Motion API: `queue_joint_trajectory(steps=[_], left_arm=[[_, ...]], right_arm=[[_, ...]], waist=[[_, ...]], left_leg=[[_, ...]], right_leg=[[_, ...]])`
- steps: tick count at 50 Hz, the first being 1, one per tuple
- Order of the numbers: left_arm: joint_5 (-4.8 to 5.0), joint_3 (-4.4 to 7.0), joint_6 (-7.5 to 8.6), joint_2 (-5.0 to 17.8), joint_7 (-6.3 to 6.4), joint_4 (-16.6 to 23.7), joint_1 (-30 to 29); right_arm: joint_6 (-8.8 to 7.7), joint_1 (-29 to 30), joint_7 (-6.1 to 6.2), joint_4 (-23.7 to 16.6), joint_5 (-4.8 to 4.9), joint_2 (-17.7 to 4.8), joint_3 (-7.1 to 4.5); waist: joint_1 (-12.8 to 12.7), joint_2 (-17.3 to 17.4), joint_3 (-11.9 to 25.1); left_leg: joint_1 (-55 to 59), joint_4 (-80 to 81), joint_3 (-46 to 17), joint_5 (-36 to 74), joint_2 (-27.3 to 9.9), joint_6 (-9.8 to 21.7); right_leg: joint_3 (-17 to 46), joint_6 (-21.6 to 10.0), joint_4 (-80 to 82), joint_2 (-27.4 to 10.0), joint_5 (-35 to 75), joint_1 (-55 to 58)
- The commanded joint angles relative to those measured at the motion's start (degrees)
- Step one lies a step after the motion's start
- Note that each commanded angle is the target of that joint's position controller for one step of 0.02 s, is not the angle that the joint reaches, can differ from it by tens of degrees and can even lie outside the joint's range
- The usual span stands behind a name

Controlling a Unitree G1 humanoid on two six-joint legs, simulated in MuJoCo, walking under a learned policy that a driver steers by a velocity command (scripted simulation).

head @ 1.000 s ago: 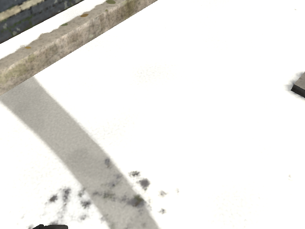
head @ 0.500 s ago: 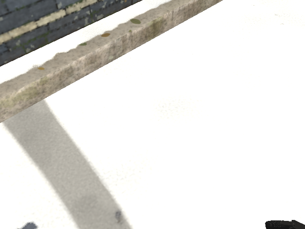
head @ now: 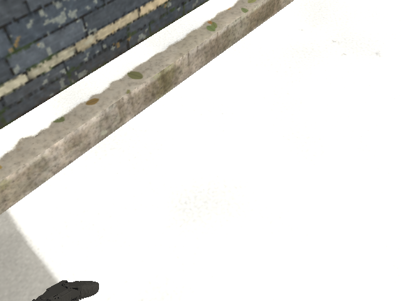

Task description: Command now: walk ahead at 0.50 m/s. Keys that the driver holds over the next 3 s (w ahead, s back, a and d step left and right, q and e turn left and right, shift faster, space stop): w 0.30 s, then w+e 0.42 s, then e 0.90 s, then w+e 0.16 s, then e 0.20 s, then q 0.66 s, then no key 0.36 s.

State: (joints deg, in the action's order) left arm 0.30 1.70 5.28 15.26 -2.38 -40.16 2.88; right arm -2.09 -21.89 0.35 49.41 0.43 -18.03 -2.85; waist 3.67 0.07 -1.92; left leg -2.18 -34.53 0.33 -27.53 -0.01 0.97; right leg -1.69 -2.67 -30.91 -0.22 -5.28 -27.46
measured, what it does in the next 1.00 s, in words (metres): walks ahead, turning right: left foot, then right foot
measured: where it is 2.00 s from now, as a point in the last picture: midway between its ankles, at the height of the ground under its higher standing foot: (209, 261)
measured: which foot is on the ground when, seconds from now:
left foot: up 0.00-0.48, down 0.50-0.98, up 1.00-1.00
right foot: down 0.00-0.52, up 0.54-0.96, down 0.98-1.00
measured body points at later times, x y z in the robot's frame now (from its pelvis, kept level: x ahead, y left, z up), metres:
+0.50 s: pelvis +0.27 +0.02 +0.00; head +0.30 +0.03 +0.45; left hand +0.25 +0.31 -0.13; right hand +0.50 -0.21 -0.07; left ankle +0.41 +0.13 -0.73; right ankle +0.11 -0.10 -0.72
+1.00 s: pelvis +0.50 -0.01 +0.00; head +0.53 -0.04 +0.44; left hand +0.76 +0.17 -0.08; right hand +0.47 -0.31 -0.13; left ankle +0.41 +0.14 -0.71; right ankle +0.58 -0.13 -0.73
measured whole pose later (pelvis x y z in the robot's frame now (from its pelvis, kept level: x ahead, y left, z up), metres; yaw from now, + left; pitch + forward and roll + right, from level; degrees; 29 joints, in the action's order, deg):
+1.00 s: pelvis +0.50 -0.01 +0.00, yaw -19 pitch +1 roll +3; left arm 0.1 4.4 0.6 16.4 -2.3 -38.4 6.1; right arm -1.9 -12.8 1.5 48.8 1.0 -16.9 -4.4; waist 2.1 -1.1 -3.7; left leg -4.4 -35.1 14.3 -25.4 -4.2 -1.8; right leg -2.0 -4.4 -31.9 -0.7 -5.0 -27.6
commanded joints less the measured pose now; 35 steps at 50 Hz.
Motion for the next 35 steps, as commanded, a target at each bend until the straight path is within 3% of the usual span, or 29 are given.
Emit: queue_joint_trajectory(steps=[1, 2, 3, 4, 5, 8, 11, 15, 18, 20, 23, 24, 25, 26, 27, 28, 29, 30, 32, 35], left_arm=[[0.51, 3.91, -0.11, 11.52, 0.55, -1.93, 21.58], [0.4, 3.21, -0.06, 9.73, 0.71, -1.54, 17.71], [0.11, 2.92, -0.08, 9.04, 0.71, -1.08, 14.0], [-0.24, 2.56, -0.03, 7.64, 0.6, -0.86, 11.63], [-0.82, 2.24, 0.2, 6.75, 0.6, -0.82, 10.47], [-0.23, 2.51, 1.06, 7.37, 0.68, -2.19, 10.41], [-0.22, 2.88, 0.9, 8.85, 1.42, -3.86, 12.17], [0.27, 2.95, 0.23, 9.98, 1.97, -5.8, 15.23], [0.88, 3.08, -0.65, 10.5, 2.13, -8.0, 19.35], [1.13, 3.37, -1.35, 11.03, 2.51, -8.69, 19.86], [1.14, 3.94, -2.13, 12.05, 3.01, -8.85, 18.38], [0.88, 3.64, -2.31, 11.34, 3.03, -8.68, 17.67], [-0.01, 2.55, -2.21, 8.49, 2.96, -7.67, 17.44], [0.18, 0.77, -1.36, 2.13, 2.82, -6.21, 23.96], [1.09, 1.08, -0.57, 4.33, 2.7, -6.61, 23.92], [2.5, 2.69, -0.5, 9.44, 2.66, -5.83, 19.72], [2.45, 2.88, -0.68, 9.53, 2.84, -5.03, 16.58], [1.79, 3.06, -1.06, 8.84, 2.99, -4.77, 15.06], [1.53, 3.28, -2.59, 6.6, 2.95, -5.21, 16.79], [1.27, 3.2, -4.2, 4.56, 2.98, -3.82, 15.39]], right_arm=[[-2.84, -2.52, -0.46, -4.95, 0.73, -5.42, -0.08], [-3.57, 2.77, -0.8, -6.7, 2.0, -7.78, -0.89], [-3.84, 5.51, -0.6, -7.28, 1.62, -7.21, -0.74], [-3.75, 6.81, -0.52, -7.44, 0.64, -6.79, -0.97], [-3.3, 5.63, -0.62, -7.23, 0.44, -6.11, -1.04], [-1.76, 4.5, -0.43, -6.83, 0.16, -3.55, -0.6], [-1.51, 10.12, -0.23, -8.68, -0.31, -2.75, -0.32], [-2.33, 17.71, -1.02, -10.46, -0.03, -1.06, 0.34], [-2.97, 23.41, -1.78, -12.59, 0.29, -1.3, 0.34], [-3.5, 24.62, -2.38, -13.44, 0.38, -2.21, 0.06], [-4.19, 19.68, -2.49, -12.28, 0.21, -4.57, -0.93], [-4.31, 13.06, -2.05, -10.34, 0.13, -6.48, -2.04], [-4.31, 3.78, -1.45, -8.53, -0.6, -9.52, -3.22], [-3.66, -2.08, -1.05, -7.64, -1.59, -14.9, -4.67], [-3.33, -2.86, -1.24, -7.57, -1.19, -10.82, -3.59], [-3.29, 0.88, -1.12, -7.78, -0.78, -7.23, -2.47], [-3.29, 4.56, -1.04, -8.09, -0.59, -5.48, -1.93], [-3.4, 7.75, -1.16, -7.8, -0.59, -3.65, -1.44], [-4.13, 11.17, -1.25, -7.32, -1.2, -2.38, -1.28], [-5.03, 11.86, -1.07, -5.93, -1.29, -3.69, -2.02]], waist=[[-9.79, -11.04, 19.7], [-9.2, -8.34, 11.93], [-7.52, -3.77, 7.77], [-6.19, -2.72, 4.69], [-4.42, -4.22, 4.43], [-2.77, -4.24, 3.07], [-3.96, -3.02, 0.54], [-6.82, -2.96, -0.94], [-8.63, -2.56, -2.39], [-7.98, -3.16, -2.57], [-4.25, -4.68, 0.08], [-0.78, -4.13, 4.1], [3.2, -1.97, 12.16], [2.1, 11.52, 21.52], [2.72, 15.64, 23.99], [2.51, 10.44, 14.78], [1.11, 7.66, 9.36], [-0.43, 6.09, 5.24], [-3.29, 7.55, 2.51], [-4.36, 5.32, 0.58]], left_leg=[[-38.24, -38.33, -8.35, -5.97, 1.22, 1.22], [-41.16, -38.38, -7.07, -0.71, -1.52, 1.91], [-39.57, -36.01, -5.27, 4.52, -4.33, 1.68], [-38.04, -32.96, -4.83, 7.88, -5.94, 1.11], [-34.58, -31.49, -5.22, 10.26, -7.31, 0.71], [-32.47, -27.23, -4.13, 12.87, -8.12, -1.19], [-36.19, -18.29, -3.59, 20.6, -8.41, -2.69], [-33.66, -4.02, -1.53, 31.6, -6.37, -2.44], [-33.42, 1.65, -1.7, 32.04, -4.77, -2.14], [-33.13, 4.62, -2.85, 29.73, -4.16, -1.28], [-24.12, 7.34, -2.04, 24.72, -2.42, 0.5], [-14.06, 8.96, -0.68, 24.35, -1.33, 1.89], [1.92, 5.77, -4.86, 25.54, -6.62, 4.6], [24.4, 7.89, -26.82, 16.55, -21.19, 12.15], [24.5, 15.7, -40.34, 8.48, -24.28, 14.04], [17.31, 17.19, -32.8, 4.5, -22.6, 11.44], [9.83, 18.55, -25.53, 6.75, -20.72, 9.88], [3.01, 20.72, -19.82, 10.88, -18.34, 9.1], [-5.02, 24.51, -11.82, 16.79, -15.6, 8.25], [-7.32, 27.29, -4.82, 23.89, -15.71, 9.55]], right_leg=[[41.18, -13.93, 12.68, -20.72, -16.7, 47.94], [32.99, -11.81, 13.95, -19.11, -14.68, 41.14], [27.19, -10.83, 15.16, -16.99, -8.26, 33.74], [23.06, -10.69, 16.81, -15.1, -2.73, 28.02], [20.33, -10.47, 18.28, -13.76, 0.88, 24.31], [14.6, -11.64, 22.02, -12.41, 6.45, 19.28], [10.6, -11.45, 23.86, -11.48, 9.19, 19.37], [6.03, -9.21, 24.26, -9.48, 8.11, 20.46], [8.23, -9.24, 22.14, -11.16, 7.01, 23.79], [10.18, -8.61, 19.55, -12.82, 7.71, 26.85], [12.22, -6.85, 13.46, -13.38, 13.72, 28.08], [10.6, -5.43, 6.16, -10.59, 19.12, 26.1], [8.53, -3.48, -7.22, -7.18, 13.45, 18.3], [3.04, 1.06, -28.96, 1.67, -8.26, -3.62], [9.09, 1.41, -38.36, 2.38, -28.52, -10.94], [10.26, 1.02, -42.23, -0.75, -25.17, -15.05], [8.47, 0.88, -41.49, -3.41, -20.41, -14.87], [7.82, 1.1, -38.83, -5.1, -16.71, -13.17], [7.87, 1.59, -35.88, -7.35, -12.04, -7.41], [7.83, 2.47, -33.17, -8.11, -7.36, -8.84]])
